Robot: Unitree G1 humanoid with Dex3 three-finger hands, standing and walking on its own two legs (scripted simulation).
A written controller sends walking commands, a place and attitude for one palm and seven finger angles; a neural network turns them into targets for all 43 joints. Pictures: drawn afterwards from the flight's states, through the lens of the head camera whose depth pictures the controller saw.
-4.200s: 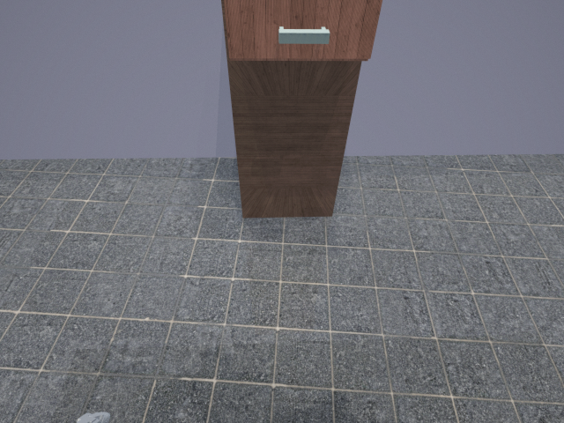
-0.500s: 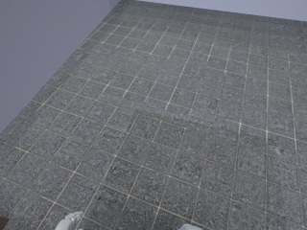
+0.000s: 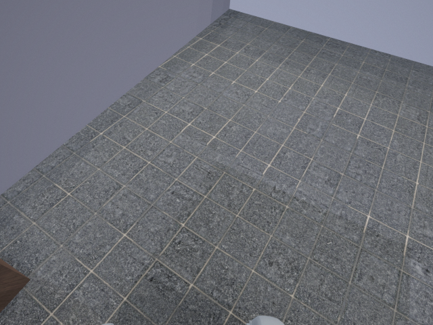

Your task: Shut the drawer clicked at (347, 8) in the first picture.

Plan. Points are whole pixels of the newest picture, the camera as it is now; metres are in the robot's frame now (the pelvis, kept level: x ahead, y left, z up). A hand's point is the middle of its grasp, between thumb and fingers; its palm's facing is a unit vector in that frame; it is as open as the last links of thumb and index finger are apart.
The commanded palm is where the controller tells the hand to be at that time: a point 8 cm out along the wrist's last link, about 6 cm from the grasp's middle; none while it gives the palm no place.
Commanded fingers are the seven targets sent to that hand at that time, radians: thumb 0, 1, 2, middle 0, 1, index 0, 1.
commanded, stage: turn to face it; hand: left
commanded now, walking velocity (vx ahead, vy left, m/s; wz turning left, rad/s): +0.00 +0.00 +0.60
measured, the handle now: out of the picture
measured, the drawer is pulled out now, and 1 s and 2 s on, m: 0.17 0.17 0.17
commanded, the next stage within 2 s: take the last steps up to it in 1.74 s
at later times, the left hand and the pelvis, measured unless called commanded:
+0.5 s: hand out of the picture -0.03 +0.15 -0.15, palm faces +0.35 -0.90 -0.25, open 7.4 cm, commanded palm none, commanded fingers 0.00 0.90 0.90 -0.20 -0.30 -0.20 -0.30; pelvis -0.02 -0.06 +0.00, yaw +20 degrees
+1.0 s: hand out of the picture -0.06 +0.20 -0.15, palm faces +0.60 -0.74 -0.28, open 7.4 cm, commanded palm none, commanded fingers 0.00 0.90 0.90 -0.20 -0.30 -0.20 -0.30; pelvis -0.03 -0.04 +0.00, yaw +37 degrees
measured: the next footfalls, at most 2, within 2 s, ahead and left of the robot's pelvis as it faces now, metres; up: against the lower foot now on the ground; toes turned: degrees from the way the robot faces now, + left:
right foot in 0.24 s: +0.05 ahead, -0.17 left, +0.00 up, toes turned +7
left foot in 0.62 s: -0.05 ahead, +0.09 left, +0.00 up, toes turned +31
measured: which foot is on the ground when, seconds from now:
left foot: down 0.00-0.24, up 0.26-0.60, down 0.62-1.00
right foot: up 0.00-0.22, down 0.24-0.62, up 0.64-1.00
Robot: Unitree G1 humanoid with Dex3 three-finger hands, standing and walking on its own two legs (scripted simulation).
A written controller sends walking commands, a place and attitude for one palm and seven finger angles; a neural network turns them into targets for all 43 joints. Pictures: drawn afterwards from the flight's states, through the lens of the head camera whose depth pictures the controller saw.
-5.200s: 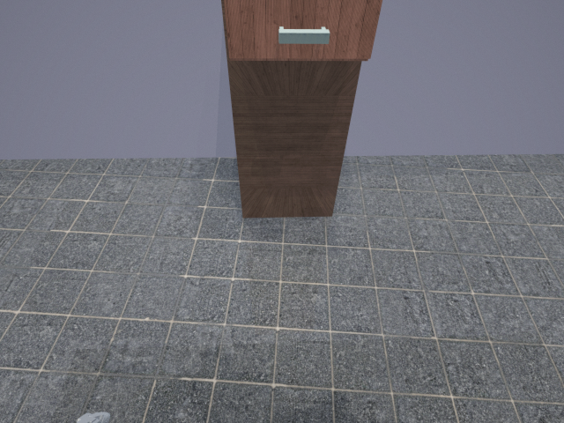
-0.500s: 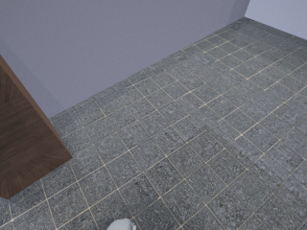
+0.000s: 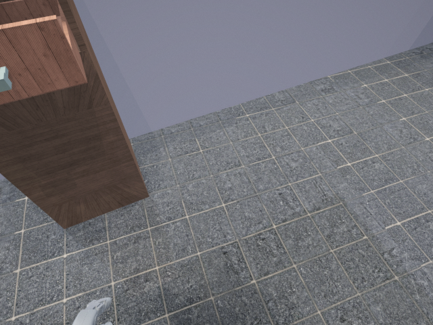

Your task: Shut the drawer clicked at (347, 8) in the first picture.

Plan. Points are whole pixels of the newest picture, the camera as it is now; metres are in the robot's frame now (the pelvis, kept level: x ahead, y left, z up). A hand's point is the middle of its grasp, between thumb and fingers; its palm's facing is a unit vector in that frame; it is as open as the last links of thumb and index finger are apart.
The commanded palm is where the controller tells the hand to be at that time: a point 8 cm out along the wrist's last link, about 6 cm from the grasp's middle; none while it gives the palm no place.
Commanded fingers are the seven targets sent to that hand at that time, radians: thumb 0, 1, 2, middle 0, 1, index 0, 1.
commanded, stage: turn to face it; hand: left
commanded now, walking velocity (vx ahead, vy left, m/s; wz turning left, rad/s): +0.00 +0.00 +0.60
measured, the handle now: out of the picture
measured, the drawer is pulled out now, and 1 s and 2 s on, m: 0.17 0.17 0.17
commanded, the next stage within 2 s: take the last steps up to it in 0.74 s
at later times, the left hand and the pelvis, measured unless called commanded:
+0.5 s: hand out of the picture -0.05 +0.23 -0.19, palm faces +0.34 -0.91 -0.25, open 7.4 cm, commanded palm none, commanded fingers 0.00 0.90 0.90 -0.20 -0.30 -0.20 -0.30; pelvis -0.02 +0.02 -0.01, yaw +18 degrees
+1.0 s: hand out of the picture -0.04 +0.19 -0.15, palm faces +0.46 -0.86 -0.24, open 7.4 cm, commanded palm none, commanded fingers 0.00 0.90 0.90 -0.20 -0.30 -0.20 -0.30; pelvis -0.01 +0.00 +0.00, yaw +25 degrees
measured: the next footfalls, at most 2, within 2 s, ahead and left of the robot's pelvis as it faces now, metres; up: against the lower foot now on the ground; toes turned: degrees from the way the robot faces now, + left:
right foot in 0.04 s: +0.05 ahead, -0.13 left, +0.00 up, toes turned +0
left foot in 0.46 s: -0.01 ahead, +0.13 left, +0.00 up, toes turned +22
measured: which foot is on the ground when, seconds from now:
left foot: down 0.00-0.04, up 0.06-0.44, down 0.46-0.90, up 0.92-1.00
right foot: up 0.00-0.02, down 0.04-0.46, up 0.48-0.88, down 0.90-1.00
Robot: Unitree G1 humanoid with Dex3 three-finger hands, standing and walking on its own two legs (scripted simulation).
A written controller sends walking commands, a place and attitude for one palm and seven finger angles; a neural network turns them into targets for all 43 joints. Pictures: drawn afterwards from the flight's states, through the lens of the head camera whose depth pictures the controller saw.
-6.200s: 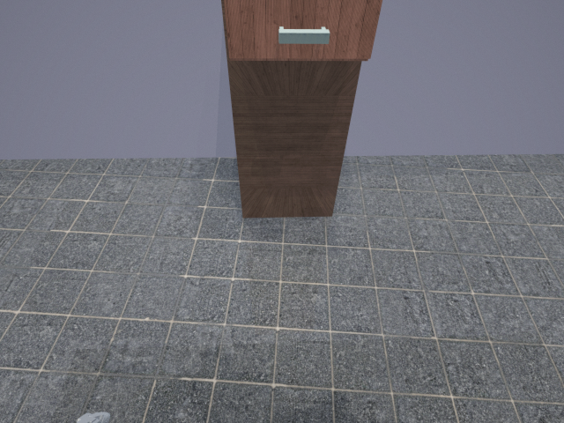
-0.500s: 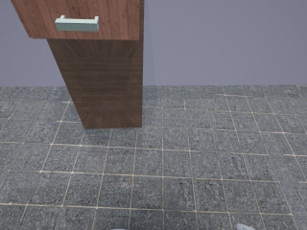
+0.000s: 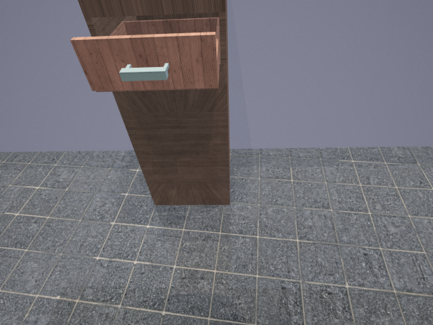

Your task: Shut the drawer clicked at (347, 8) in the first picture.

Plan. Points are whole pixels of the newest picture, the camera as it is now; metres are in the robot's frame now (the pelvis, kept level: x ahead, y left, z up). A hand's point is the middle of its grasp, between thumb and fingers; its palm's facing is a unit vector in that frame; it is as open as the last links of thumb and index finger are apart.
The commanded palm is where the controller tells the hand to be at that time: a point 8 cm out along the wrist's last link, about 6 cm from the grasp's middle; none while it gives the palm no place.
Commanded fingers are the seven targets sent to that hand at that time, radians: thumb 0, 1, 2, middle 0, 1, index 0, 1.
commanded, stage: take the last steps up to it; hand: left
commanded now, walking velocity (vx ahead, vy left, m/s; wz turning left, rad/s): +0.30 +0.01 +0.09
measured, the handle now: (146, 70) +0.71 +0.24 +0.15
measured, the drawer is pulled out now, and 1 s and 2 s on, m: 0.17 0.17 0.17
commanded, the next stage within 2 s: come to a stop and stand still in 0.76 s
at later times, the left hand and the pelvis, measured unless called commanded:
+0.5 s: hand out of the picture +0.03 +0.24 -0.18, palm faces +0.09 -0.99 -0.14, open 7.4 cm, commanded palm none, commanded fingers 0.00 0.90 0.90 -0.20 -0.30 -0.20 -0.30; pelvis +0.10 +0.07 +0.00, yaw +1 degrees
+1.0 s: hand (161, 239) +0.36 +0.19 -0.16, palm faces +0.05 -0.97 -0.23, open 7.2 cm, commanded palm none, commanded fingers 0.00 0.90 0.90 -0.20 -0.30 -0.20 -0.30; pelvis +0.27 +0.01 +0.00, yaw +1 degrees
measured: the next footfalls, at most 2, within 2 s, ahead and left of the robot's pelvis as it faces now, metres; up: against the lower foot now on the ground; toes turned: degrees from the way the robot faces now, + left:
left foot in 0.34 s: +0.11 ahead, +0.17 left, +0.00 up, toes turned +10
right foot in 0.82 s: +0.38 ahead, -0.07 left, +0.00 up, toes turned -8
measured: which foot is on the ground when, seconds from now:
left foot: up 0.00-0.32, down 0.34-0.82, up 0.84-1.00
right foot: down 0.00-0.34, up 0.36-0.80, down 0.82-1.00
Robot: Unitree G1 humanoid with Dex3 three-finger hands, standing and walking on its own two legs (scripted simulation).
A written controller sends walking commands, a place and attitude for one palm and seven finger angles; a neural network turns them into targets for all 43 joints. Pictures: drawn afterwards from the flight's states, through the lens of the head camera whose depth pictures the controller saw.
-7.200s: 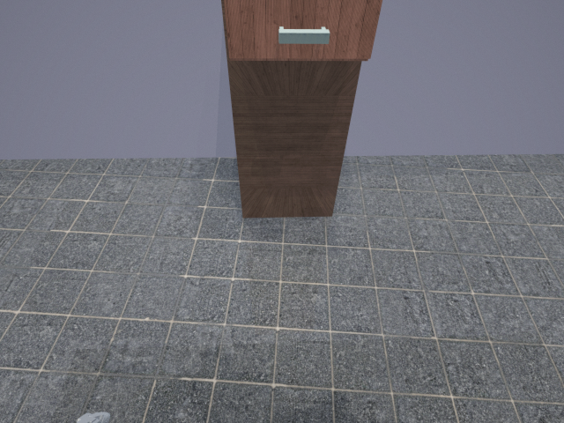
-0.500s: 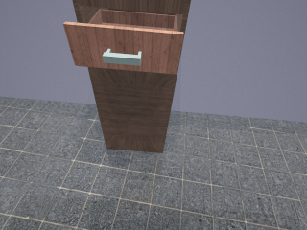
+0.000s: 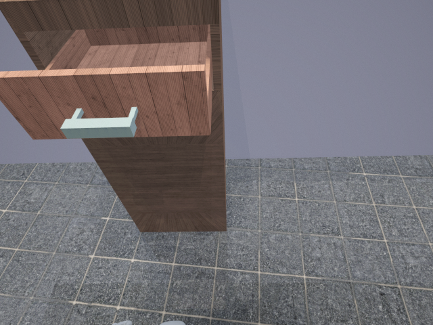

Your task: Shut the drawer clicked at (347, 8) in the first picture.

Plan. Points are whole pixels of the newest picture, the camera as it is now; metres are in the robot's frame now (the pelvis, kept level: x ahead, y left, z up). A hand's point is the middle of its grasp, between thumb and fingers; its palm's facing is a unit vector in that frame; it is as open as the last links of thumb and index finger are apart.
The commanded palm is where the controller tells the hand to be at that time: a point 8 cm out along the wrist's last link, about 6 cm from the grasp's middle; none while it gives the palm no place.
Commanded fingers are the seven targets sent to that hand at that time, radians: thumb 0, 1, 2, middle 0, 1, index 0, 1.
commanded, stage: come to a stop and stand still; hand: left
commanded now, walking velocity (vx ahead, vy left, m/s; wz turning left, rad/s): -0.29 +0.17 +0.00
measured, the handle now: (103, 120) +0.44 +0.23 +0.15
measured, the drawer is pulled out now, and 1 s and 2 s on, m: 0.17 0.17 0.17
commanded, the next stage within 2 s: look again from close up in 1.18 s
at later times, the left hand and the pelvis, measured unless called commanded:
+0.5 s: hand out of the picture +0.02 +0.26 -0.17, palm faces +0.08 -0.97 -0.21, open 7.4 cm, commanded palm none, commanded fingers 0.00 0.90 0.90 -0.20 -0.30 -0.20 -0.30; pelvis +0.00 +0.06 +0.01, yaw +0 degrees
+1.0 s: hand out of the picture -0.01 +0.22 -0.16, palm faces +0.00 -0.98 -0.20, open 7.3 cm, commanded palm none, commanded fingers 0.00 0.90 0.90 -0.20 -0.30 -0.20 -0.30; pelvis -0.03 +0.04 +0.01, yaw -1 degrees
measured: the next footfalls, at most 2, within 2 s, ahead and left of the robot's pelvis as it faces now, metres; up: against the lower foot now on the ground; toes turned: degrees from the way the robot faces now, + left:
left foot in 0.36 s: +0.03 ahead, +0.15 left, +0.00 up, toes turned +4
right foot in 0.64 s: +0.00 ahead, -0.06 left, +0.00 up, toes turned -2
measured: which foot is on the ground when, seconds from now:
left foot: up 0.00-0.34, down 0.36-1.00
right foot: down 0.00-0.36, up 0.38-0.62, down 0.64-1.00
